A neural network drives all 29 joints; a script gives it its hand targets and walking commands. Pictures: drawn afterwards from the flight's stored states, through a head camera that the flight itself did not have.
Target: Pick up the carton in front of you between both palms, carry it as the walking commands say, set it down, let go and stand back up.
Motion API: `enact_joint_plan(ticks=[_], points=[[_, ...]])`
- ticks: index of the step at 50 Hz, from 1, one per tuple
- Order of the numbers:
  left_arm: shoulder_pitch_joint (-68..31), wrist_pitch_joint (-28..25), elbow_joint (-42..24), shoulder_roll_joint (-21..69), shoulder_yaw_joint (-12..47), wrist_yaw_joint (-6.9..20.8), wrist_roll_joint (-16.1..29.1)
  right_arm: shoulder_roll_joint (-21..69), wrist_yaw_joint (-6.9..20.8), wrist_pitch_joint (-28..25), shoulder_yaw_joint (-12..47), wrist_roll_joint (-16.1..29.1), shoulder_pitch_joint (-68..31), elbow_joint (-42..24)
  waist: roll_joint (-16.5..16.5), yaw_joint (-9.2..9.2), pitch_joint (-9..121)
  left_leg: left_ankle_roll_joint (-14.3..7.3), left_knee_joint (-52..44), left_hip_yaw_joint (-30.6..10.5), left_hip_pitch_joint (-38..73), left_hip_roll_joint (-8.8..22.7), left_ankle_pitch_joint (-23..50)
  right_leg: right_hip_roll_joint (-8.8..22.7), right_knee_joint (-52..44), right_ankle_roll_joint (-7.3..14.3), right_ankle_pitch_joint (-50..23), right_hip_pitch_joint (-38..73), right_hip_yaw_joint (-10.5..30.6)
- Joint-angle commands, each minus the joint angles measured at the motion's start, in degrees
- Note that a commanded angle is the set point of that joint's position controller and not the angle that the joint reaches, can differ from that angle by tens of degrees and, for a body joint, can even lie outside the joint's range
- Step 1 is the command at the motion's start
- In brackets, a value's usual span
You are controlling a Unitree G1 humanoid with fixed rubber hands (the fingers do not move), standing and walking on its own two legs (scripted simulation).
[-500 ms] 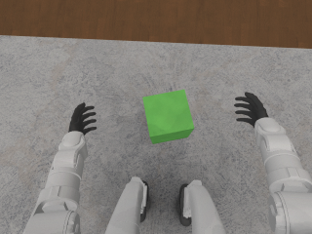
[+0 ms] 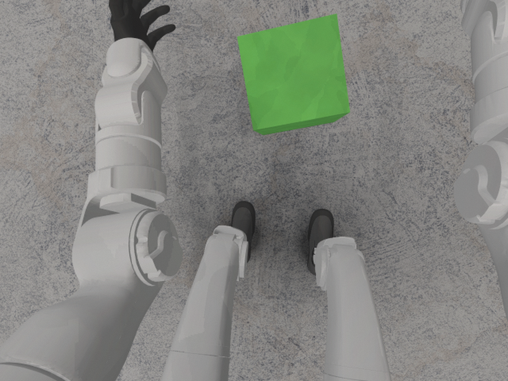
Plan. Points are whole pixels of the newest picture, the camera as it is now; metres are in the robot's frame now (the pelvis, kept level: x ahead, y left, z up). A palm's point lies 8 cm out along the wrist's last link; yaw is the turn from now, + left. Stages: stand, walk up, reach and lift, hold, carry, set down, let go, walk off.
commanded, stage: reach and lift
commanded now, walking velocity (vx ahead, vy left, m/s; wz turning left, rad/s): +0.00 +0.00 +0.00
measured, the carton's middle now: (293, 86) +0.55 +0.02 -0.53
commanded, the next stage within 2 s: none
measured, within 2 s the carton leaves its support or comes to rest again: leaves its support in 1.72 s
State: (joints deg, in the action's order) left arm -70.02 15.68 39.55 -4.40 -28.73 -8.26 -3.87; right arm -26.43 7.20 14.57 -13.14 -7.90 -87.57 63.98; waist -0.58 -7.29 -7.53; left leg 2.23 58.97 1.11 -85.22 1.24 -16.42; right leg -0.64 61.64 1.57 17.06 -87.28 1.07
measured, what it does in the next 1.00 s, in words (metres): lowers itself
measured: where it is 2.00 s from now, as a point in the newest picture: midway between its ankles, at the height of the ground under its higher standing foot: (278, 249)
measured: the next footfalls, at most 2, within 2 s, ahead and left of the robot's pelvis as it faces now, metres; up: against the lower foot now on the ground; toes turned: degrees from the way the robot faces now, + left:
none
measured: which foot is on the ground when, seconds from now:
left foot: down 0.00-1.00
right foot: down 0.00-1.00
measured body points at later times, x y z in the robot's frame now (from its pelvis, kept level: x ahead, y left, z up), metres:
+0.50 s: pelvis +0.00 +0.01 -0.16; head +0.38 -0.01 +0.09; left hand +0.52 +0.22 -0.33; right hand +0.59 -0.16 -0.34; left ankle +0.08 +0.15 -0.62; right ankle +0.07 -0.10 -0.62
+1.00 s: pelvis -0.03 +0.01 -0.28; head +0.36 +0.00 -0.08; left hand +0.52 +0.20 -0.48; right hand +0.59 -0.15 -0.48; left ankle +0.08 +0.15 -0.62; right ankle +0.07 -0.10 -0.62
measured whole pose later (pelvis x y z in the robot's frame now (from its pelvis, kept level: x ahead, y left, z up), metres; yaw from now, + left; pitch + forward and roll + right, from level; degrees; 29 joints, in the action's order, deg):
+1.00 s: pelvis -0.03 +0.01 -0.28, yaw +3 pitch +35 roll +5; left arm -90.0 6.5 60.9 -12.1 -17.1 -10.8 9.4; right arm -33.8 0.6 7.4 7.2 11.8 -101.6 73.7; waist 2.8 -4.9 -29.8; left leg 4.4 123.9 -0.1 -125.6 -2.7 -33.7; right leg -1.1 127.4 0.4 34.8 -127.7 3.3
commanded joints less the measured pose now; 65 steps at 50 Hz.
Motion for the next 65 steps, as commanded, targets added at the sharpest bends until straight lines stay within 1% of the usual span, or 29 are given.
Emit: enact_joint_plan(ticks=[1,4,6,7,8,10,12,14,16,19,23,26,27,29,31,33,36,39,41,45,46,47,49,52,55,59,62,65], points=[[-7.85,-2.73,-7.83,-5.19,-1.20,0.77,-1.03,-4.25,-0.63,-1.89,-1.60,-1.38,-14.36,-7.91,-10.59,-2.05,70.38,1.64,-2.34,5.12,18.68,-6.23,21.97,-2.86,-0.34,-1.74,-34.35,53.67,2.06],[-4.86,-5.28,-7.44,-3.20,-2.33,1.78,-2.45,-0.60,-1.01,-3.58,-3.44,-2.63,-10.97,-9.09,-10.85,-1.66,67.82,1.69,-1.10,4.74,10.78,-6.29,25.07,-2.16,2.12,-1.57,-44.05,53.71,3.82],[-3.47,-6.94,-6.48,-2.03,-3.18,2.27,-3.60,1.31,-1.34,-4.74,-4.86,-3.62,-8.94,-9.19,-10.68,-1.17,66.04,1.83,0.63,4.49,5.01,-6.34,25.23,-1.75,4.29,-1.49,-47.19,51.20,4.71],[-3.07,-7.65,-5.88,-1.62,-3.59,2.40,-4.10,1.91,-1.57,-5.27,-5.48,-4.05,-7.99,-8.95,-10.39,-0.85,65.47,1.97,1.90,4.35,2.84,-6.36,24.77,-1.74,5.52,-1.55,-46.88,48.79,4.84],[-2.84,-8.25,-5.17,-1.30,-3.92,2.48,-4.51,2.25,-1.83,-5.76,-5.95,-4.40,-7.04,-8.48,-9.90,-0.46,64.89,2.17,3.52,4.16,1.74,-6.34,24.10,-1.97,6.73,-1.69,-44.83,45.07,4.63],[-2.32,-9.22,-3.40,-0.96,-4.47,2.55,-5.23,2.53,-2.44,-6.70,-6.37,-4.65,-4.88,-7.08,-8.34,0.20,62.88,2.69,7.59,3.92,1.19,-6.23,22.27,-2.50,9.12,-1.98,-37.58,34.30,3.65],[-1.94,-10.04,-1.64,-0.83,-4.91,2.45,-5.72,2.72,-3.20,-7.61,-6.12,-4.19,-3.53,-6.13,-6.76,0.44,60.46,3.13,12.00,3.68,0.39,-6.03,21.40,-2.89,12.06,-1.99,-31.44,23.39,2.88],[-2.18,-10.65,-0.43,-1.17,-4.57,2.15,-5.13,1.95,-4.05,-8.25,-5.32,-3.24,-3.26,-5.56,-5.63,0.83,60.57,3.50,16.43,3.39,-0.38,-5.96,22.08,-3.14,15.81,-1.94,-28.74,16.39,2.51],[-3.22,-11.02,0.35,-1.87,-3.10,1.61,-3.31,0.68,-4.88,-8.65,-3.59,-1.68,-3.96,-5.50,-5.27,1.27,63.03,3.68,20.95,3.09,-0.46,-5.87,23.16,-3.27,20.10,-2.00,-27.31,12.35,2.15],[-6.06,-11.20,0.84,-4.05,0.29,0.22,0.59,-2.26,-6.12,-9.06,0.46,2.44,-7.47,-6.18,-5.62,1.37,68.49,3.55,27.88,2.86,0.84,-5.81,23.92,-3.11,27.00,-2.15,-24.54,8.86,1.48],[-11.32,-10.39,0.33,-8.22,5.51,-1.94,6.32,-6.89,-7.48,-8.77,6.86,8.83,-14.44,-7.68,-7.95,0.79,76.13,2.96,35.66,3.18,1.11,-5.89,22.64,-2.66,35.65,-2.16,-22.71,9.29,0.59],[-15.72,-8.98,-0.02,-11.00,8.67,-3.16,10.52,-9.65,-7.63,-7.70,11.05,13.00,-19.80,-8.63,-10.17,-0.15,80.08,2.39,40.09,3.72,0.05,-5.77,18.85,-2.19,40.95,-2.12,-20.48,11.61,-0.01],[-17.36,-8.38,0.11,-11.91,9.52,-3.53,11.78,-10.58,-7.63,-7.20,12.26,14.22,-21.68,-8.70,-11.03,-0.39,80.82,2.21,41.32,4.02,-0.57,-5.61,16.36,-2.00,42.20,-2.17,-18.12,12.11,-0.29],[-20.24,-7.18,1.76,-12.76,10.65,-3.95,13.45,-11.55,-7.44,-6.13,14.37,15.92,-24.81,-7.00,-12.37,-0.91,77.59,1.98,43.32,4.70,-3.96,-5.17,10.23,-1.34,43.81,-2.17,-11.83,11.07,-0.44],[-23.14,-6.28,4.22,-13.18,10.91,-4.00,14.04,-11.85,-7.04,-5.21,15.79,16.94,-27.34,-4.19,-12.83,-1.07,71.91,1.87,44.97,5.11,-7.06,-4.55,4.37,-0.57,44.69,-2.05,-5.06,8.12,-0.24],[-26.00,-5.84,7.06,-13.48,10.69,-3.75,13.86,-12.03,-6.56,-4.72,16.51,17.35,-29.05,-0.82,-12.06,-1.03,65.87,1.85,46.61,5.28,-8.90,-3.93,0.14,0.13,45.33,-1.77,0.45,4.40,0.15],[-29.91,-6.19,11.07,-13.88,10.22,-3.05,12.78,-12.33,-5.95,-4.83,16.59,17.22,-30.56,3.75,-9.46,-0.75,57.94,1.92,49.38,5.25,-10.30,-3.25,-2.79,0.72,46.95,-1.34,4.80,-0.36,0.90],[-33.08,-7.24,14.07,-14.33,9.92,-2.37,11.50,-12.81,-5.64,-5.54,16.65,16.97,-31.86,6.60,-7.03,-0.62,52.60,2.15,52.36,5.04,-10.59,-2.94,-2.57,0.86,49.25,-1.23,5.41,-3.21,1.47],[-34.77,-8.09,14.96,-14.96,9.65,-2.09,11.01,-13.40,-5.67,-6.29,17.06,17.18,-33.19,6.98,-6.27,-0.65,51.37,2.16,54.25,4.90,-10.11,-2.88,-1.13,0.84,50.92,-1.31,4.19,-3.31,1.83],[-37.58,-9.63,14.21,-16.77,9.90,-2.39,12.01,-15.24,-6.39,-7.80,19.11,19.02,-36.98,4.58,-7.11,-1.07,55.98,1.80,57.37,5.14,-8.99,-3.20,3.78,0.87,54.52,-1.61,-1.32,1.46,2.26],[-37.91,-9.98,13.84,-16.62,10.67,-2.51,12.69,-15.39,-6.59,-8.14,19.34,19.35,-37.74,3.16,-7.55,-0.60,55.94,1.49,57.72,4.85,-8.57,-3.39,4.67,0.72,55.11,-1.71,-2.01,-0.02,1.91],[-37.93,-10.38,14.22,-16.21,11.28,-2.55,13.19,-14.78,-6.75,-8.40,19.48,19.73,-37.78,2.43,-7.14,-0.36,54.30,1.35,58.26,4.54,-8.24,-3.57,7.64,0.53,55.68,-1.69,-4.67,-1.32,1.86],[-35.57,-11.10,14.39,-15.77,11.87,-2.67,13.64,-13.65,-6.96,-9.04,19.89,20.23,-36.21,1.61,-7.26,0.07,56.24,1.19,59.47,4.33,-6.76,-3.90,11.20,0.36,56.93,-1.78,-8.66,-0.34,2.01],[-31.65,-11.33,15.20,-14.91,12.53,-3.06,14.51,-12.08,-6.97,-9.25,21.13,21.16,-33.62,2.42,-7.92,-0.37,60.11,1.29,59.96,4.64,-5.22,-4.52,13.03,0.33,57.90,-1.91,-11.10,1.34,1.73],[-29.93,-11.06,15.99,-14.14,12.35,-3.32,14.40,-10.68,-6.79,-8.81,21.33,21.23,-31.05,4.34,-8.13,-0.72,58.63,1.59,59.41,4.87,-6.97,-4.93,11.18,0.39,57.55,-1.87,-9.71,0.43,1.78],[-29.13,-10.85,16.92,-12.11,10.91,-2.61,12.29,-9.09,-6.18,-8.51,19.31,18.82,-28.01,7.08,-6.83,0.13,50.90,1.83,58.85,4.51,-9.58,-5.10,7.22,0.30,56.23,-1.73,-4.68,-6.12,1.80],[-30.23,-10.93,15.86,-11.85,10.05,-2.40,10.96,-9.69,-6.17,-8.67,17.89,17.36,-28.48,6.49,-6.02,0.93,49.49,1.87,58.66,4.32,-9.17,-5.20,6.01,0.10,55.78,-1.60,-2.54,-8.04,1.47],[-32.70,-10.92,14.47,-10.51,11.07,-2.42,11.36,-8.61,-6.36,-8.76,18.81,17.95,-30.93,5.06,-6.05,1.40,50.14,1.80,58.42,4.33,-8.12,-5.53,4.95,-0.05,55.41,-1.44,-1.12,-6.91,1.26]])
